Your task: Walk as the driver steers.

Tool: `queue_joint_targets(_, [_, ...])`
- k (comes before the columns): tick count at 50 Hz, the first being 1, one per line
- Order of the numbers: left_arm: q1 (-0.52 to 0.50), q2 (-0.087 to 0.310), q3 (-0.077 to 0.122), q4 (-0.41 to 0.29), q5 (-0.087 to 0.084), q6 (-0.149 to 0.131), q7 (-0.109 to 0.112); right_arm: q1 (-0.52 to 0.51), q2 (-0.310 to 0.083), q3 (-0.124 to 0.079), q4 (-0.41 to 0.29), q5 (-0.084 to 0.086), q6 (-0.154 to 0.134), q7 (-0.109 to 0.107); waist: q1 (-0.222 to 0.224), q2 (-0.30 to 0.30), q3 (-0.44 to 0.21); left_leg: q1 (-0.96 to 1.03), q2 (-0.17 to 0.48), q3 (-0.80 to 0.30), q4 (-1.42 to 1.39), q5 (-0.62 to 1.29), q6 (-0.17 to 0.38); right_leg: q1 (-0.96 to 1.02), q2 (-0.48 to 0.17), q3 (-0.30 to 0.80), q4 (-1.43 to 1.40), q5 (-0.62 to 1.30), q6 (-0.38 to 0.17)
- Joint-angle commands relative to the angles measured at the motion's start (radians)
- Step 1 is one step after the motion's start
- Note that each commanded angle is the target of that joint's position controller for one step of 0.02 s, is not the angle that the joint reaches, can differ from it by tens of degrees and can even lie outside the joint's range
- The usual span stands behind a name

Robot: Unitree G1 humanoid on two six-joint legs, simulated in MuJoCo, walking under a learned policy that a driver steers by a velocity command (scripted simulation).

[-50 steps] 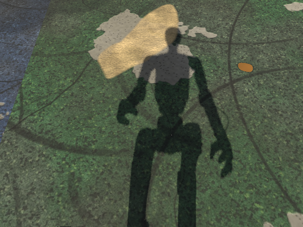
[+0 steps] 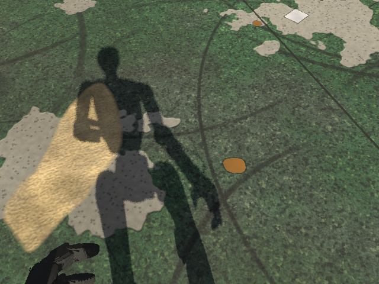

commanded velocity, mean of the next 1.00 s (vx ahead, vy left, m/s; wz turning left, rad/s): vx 0.49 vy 0.00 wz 0.47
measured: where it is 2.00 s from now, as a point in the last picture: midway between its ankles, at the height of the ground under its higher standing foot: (136, 231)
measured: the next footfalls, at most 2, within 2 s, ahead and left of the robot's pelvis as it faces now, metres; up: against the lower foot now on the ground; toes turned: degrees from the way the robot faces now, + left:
left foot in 0.52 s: +0.40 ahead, +0.17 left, +0.00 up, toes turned +19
right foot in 0.98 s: +0.74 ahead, +0.11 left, +0.00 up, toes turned +33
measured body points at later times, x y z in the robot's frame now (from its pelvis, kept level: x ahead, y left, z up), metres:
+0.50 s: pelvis +0.26 +0.04 -0.01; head +0.29 +0.06 +0.44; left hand +0.20 +0.32 -0.14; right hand +0.52 -0.14 -0.09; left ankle +0.36 +0.16 -0.72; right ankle +0.11 -0.11 -0.72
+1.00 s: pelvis +0.54 +0.12 +0.00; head +0.56 +0.14 +0.45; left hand +0.62 +0.45 -0.07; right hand +0.72 -0.11 -0.11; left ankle +0.36 +0.16 -0.72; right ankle +0.70 +0.09 -0.73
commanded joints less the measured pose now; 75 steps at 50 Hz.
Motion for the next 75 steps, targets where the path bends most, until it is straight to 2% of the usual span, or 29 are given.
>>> queue_joint_targets(1, [0.437, 0.206, 0.078, 0.036, 0.009, 0.008, 0.016, 0.033, -0.099, -0.003, -0.083, 0.015, -0.044, 0.003, 0.220, -0.196, -0.382, -0.679, -0.009, -0.118, 0.686, -0.112, 0.022, 0.871, -0.414, 0.691, -0.171, -0.189, -0.249])
queue_joint_targets(2, [0.374, 0.172, 0.063, 0.037, 0.004, 0.007, 0.019, -0.055, -0.146, -0.020, -0.112, 0.033, -0.048, 0.004, 0.210, -0.150, -0.226, -0.730, 0.032, -0.109, 0.706, -0.026, 0.027, 0.743, -0.379, 0.534, -0.196, -0.158, -0.204])
queue_joint_targets(4, [0.252, 0.119, 0.046, 0.037, 0.008, 0.000, 0.013, -0.121, -0.123, -0.024, -0.123, 0.013, -0.037, -0.001, 0.147, -0.085, -0.089, -0.668, 0.097, -0.082, 0.621, 0.112, 0.014, 0.500, -0.297, 0.337, -0.270, -0.047, -0.166])
queue_joint_targets(9, [0.190, 0.117, 0.056, 0.081, 0.017, -0.033, 0.013, -0.105, -0.050, -0.026, -0.128, 0.011, 0.018, -0.004, 0.072, -0.073, -0.007, -0.601, 0.127, -0.099, 0.529, 0.262, -0.013, 0.321, -0.260, 0.107, -0.394, 0.112, -0.157])
queue_joint_targets(20, [0.305, 0.196, 0.085, 0.174, -0.009, 0.011, 0.042, -0.414, -0.024, -0.011, -0.267, 0.004, 0.010, 0.053, 0.168, -0.037, 0.083, -0.662, 0.090, 0.029, 0.077, 0.447, 0.038, 0.541, -0.285, -0.134, -0.349, 0.228, -0.097])
queue_joint_targets(23, [0.285, 0.234, 0.094, 0.174, -0.019, 0.034, 0.050, -0.376, -0.060, -0.030, -0.291, 0.005, 0.016, 0.063, 0.118, -0.083, 0.022, -0.536, 0.014, 0.110, 0.060, 0.296, 0.091, 0.598, -0.292, -0.175, -0.185, 0.629, -0.064])
queue_joint_targets(25, [0.257, 0.243, 0.092, 0.165, -0.025, 0.049, 0.058, -0.134, -0.141, -0.079, -0.238, 0.010, 0.019, 0.052, -0.023, -0.077, -0.115, -0.188, -0.077, 0.143, -0.014, 0.315, 0.151, 0.509, -0.242, -0.218, 0.155, 0.772, -0.017])
queue_joint_targets(26, [0.272, 0.207, 0.076, 0.146, -0.005, 0.041, 0.061, 0.022, -0.234, -0.115, -0.205, 0.009, 0.029, 0.030, -0.081, 0.031, -0.209, 0.122, 0.033, -0.062, -0.042, 0.342, 0.211, 0.258, -0.197, -0.220, 0.465, 0.459, 0.033])
queue_joint_targets(27, [0.368, 0.055, 0.028, 0.092, 0.025, 0.010, 0.044, -0.017, -0.333, -0.125, -0.214, 0.014, 0.020, 0.026, 0.053, 0.273, -0.297, 0.434, 0.278, -0.638, -0.142, 0.188, 0.404, -0.190, 0.017, -0.099, 0.799, -0.483, 0.094])
queue_joint_targets(28, [0.252, 0.136, 0.037, 0.081, -0.014, -0.031, 0.029, 0.020, -0.246, -0.099, -0.240, 0.005, 0.008, 0.030, -0.030, 0.144, -0.387, 0.474, 0.322, -0.800, -0.276, 0.104, 0.412, -0.299, 0.020, 0.115, 0.883, -0.510, 0.074])
queue_joint_targets(29, [0.161, 0.174, 0.048, 0.051, -0.047, -0.049, 0.023, -0.014, -0.192, -0.084, -0.231, -0.003, -0.004, 0.032, -0.036, 0.101, -0.243, 0.381, 0.296, -0.650, -0.290, 0.186, 0.362, -0.370, -0.024, 0.116, 0.859, -0.413, 0.049])
queue_joint_targets(32, [0.178, 0.177, 0.057, 0.068, 0.005, -0.043, 0.036, -0.184, -0.109, -0.056, -0.274, -0.012, -0.009, 0.023, 0.089, 0.029, -0.091, -0.002, 0.190, -0.385, -0.316, 0.464, 0.297, -0.188, -0.116, 0.118, 0.647, -0.247, 0.052])
queue_joint_targets(35, [0.184, 0.143, 0.053, 0.061, 0.017, -0.011, 0.036, -0.186, -0.130, -0.062, -0.279, -0.008, -0.014, 0.010, 0.115, 0.027, -0.065, -0.130, 0.155, -0.305, -0.357, 0.587, 0.303, -0.131, -0.108, 0.091, 0.526, -0.190, 0.094])
queue_joint_targets(40, [0.000, 0.092, 0.029, 0.011, 0.014, -0.010, 0.028, -0.118, -0.157, -0.070, -0.255, 0.004, -0.004, -0.015, 0.050, 0.068, -0.021, -0.202, 0.072, -0.215, -0.344, 0.496, 0.230, -0.077, -0.039, 0.071, 0.152, 0.122, 0.123])
queue_joint_targets(46, [-0.068, 0.142, 0.042, -0.016, -0.005, -0.033, 0.000, -0.046, -0.145, -0.068, -0.224, 0.008, 0.010, -0.023, 0.028, 0.106, -0.021, -0.073, 0.139, -0.345, -0.235, 0.384, 0.195, -0.013, -0.006, 0.100, -0.025, 0.116, 0.084])
queue_joint_targets(49, [0.081, 0.177, 0.063, 0.019, 0.029, -0.051, 0.005, -0.078, -0.105, -0.056, -0.233, -0.002, 0.020, -0.027, 0.111, 0.121, -0.091, -0.039, 0.064, -0.312, -0.009, 0.679, 0.120, 0.210, -0.006, 0.062, -0.111, 0.179, 0.010])
queue_joint_targets(50, [0.198, 0.229, 0.073, 0.023, 0.051, -0.056, 0.009, -0.087, -0.066, -0.038, -0.264, -0.019, 0.017, -0.029, 0.158, 0.036, -0.236, -0.147, 0.005, -0.256, 0.229, 0.540, 0.071, 0.461, -0.160, 0.192, -0.043, 0.451, -0.054])
queue_joint_targets(51, [0.281, 0.287, 0.089, 0.060, 0.055, -0.039, 0.006, 0.102, -0.015, -0.021, -0.250, -0.002, 0.012, -0.027, 0.107, -0.278, -0.388, -0.472, -0.144, -0.163, 0.581, -0.092, -0.011, 0.807, -0.400, 0.561, -0.033, 0.579, -0.266])
queue_joint_targets(52, [0.302, 0.219, 0.076, 0.064, 0.013, -0.027, -0.003, 0.131, -0.102, -0.033, -0.226, 0.002, 0.011, -0.027, 0.121, -0.238, -0.398, -0.568, -0.107, -0.211, 0.716, -0.202, -0.030, 0.793, -0.431, 0.701, -0.096, 0.405, -0.279])
queue_joint_targets(53, [0.250, 0.164, 0.058, 0.049, 0.005, -0.018, -0.001, 0.018, -0.152, -0.048, -0.233, 0.008, 0.021, -0.029, 0.148, -0.138, -0.264, -0.610, -0.075, -0.207, 0.765, -0.138, -0.044, 0.681, -0.383, 0.563, -0.109, 0.367, -0.236])
queue_joint_targets(56, [0.119, 0.090, 0.018, 0.058, 0.023, -0.003, -0.002, -0.114, -0.109, -0.042, -0.272, -0.019, 0.049, -0.034, 0.084, -0.073, -0.115, -0.490, 0.026, -0.138, 0.576, -0.027, -0.057, 0.365, -0.252, 0.311, -0.155, 0.516, -0.174])
queue_joint_targets(60, [0.079, 0.150, 0.034, 0.089, 0.014, 0.017, 0.002, -0.112, -0.022, -0.014, -0.265, -0.026, 0.057, -0.039, 0.055, -0.144, -0.147, -0.268, 0.010, -0.040, 0.201, 0.059, -0.086, 0.257, -0.173, 0.210, -0.175, 0.644, -0.178])
queue_joint_targets(63, [0.099, 0.214, 0.055, 0.095, -0.006, 0.043, 0.009, -0.153, -0.068, -0.027, -0.267, -0.017, 0.070, -0.045, 0.077, -0.137, -0.166, -0.218, -0.016, -0.033, 0.097, 0.180, -0.078, 0.266, -0.189, 0.261, -0.186, 0.414, -0.179])
queue_joint_targets(67, [0.080, 0.205, 0.056, 0.091, -0.027, 0.080, 0.024, -0.216, -0.069, -0.035, -0.288, -0.024, 0.073, -0.044, 0.069, -0.134, -0.077, -0.149, -0.036, -0.027, -0.096, 0.267, -0.027, 0.171, -0.152, 0.338, -0.183, -0.002, -0.133])
queue_joint_targets(69, [0.106, 0.152, 0.041, 0.086, -0.018, 0.083, 0.032, -0.180, -0.129, -0.051, -0.301, -0.040, 0.061, -0.051, 0.058, -0.053, -0.101, -0.013, 0.106, -0.128, -0.176, 0.368, 0.042, 0.073, -0.095, 0.324, -0.068, -0.128, -0.057])
queue_joint_targets(70, [0.145, 0.106, 0.032, 0.071, -0.014, 0.080, 0.032, -0.189, -0.197, -0.070, -0.297, -0.047, 0.066, -0.054, 0.105, 0.149, -0.099, 0.020, 0.238, -0.250, -0.206, 0.451, 0.135, -0.047, 0.027, 0.173, 0.064, -0.315, 0.002])
queue_joint_targets(71, [0.137, 0.124, 0.034, 0.066, -0.015, 0.078, 0.034, -0.184, -0.173, -0.071, -0.293, -0.052, 0.064, -0.050, 0.076, 0.260, -0.098, -0.014, 0.354, -0.370, -0.265, 0.530, 0.231, -0.080, 0.068, 0.061, 0.247, -0.447, 0.045])
queue_joint_targets(73, [0.164, 0.194, 0.071, 0.086, -0.019, 0.095, 0.035, -0.230, -0.118, -0.052, -0.310, -0.047, 0.048, -0.052, 0.085, 0.165, -0.089, -0.022, 0.356, -0.319, -0.248, 0.692, 0.254, -0.132, 0.026, 0.099, 0.567, -0.513, 0.094])
queue_joint_targets(75, [0.191, 0.168, 0.071, 0.095, -0.017, 0.123, 0.042, -0.300, -0.108, -0.051, -0.313, -0.024, 0.039, -0.050, 0.112, 0.131, -0.066, -0.034, 0.299, -0.195, -0.228, 0.724, 0.202, -0.145, -0.006, 0.095, 0.579, -0.426, 0.126])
